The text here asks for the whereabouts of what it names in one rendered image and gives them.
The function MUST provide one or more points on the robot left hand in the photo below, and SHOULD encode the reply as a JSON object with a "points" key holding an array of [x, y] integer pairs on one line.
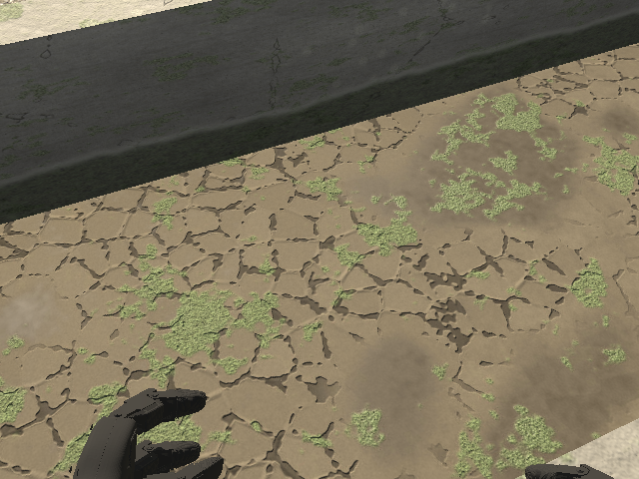
{"points": [[111, 451]]}

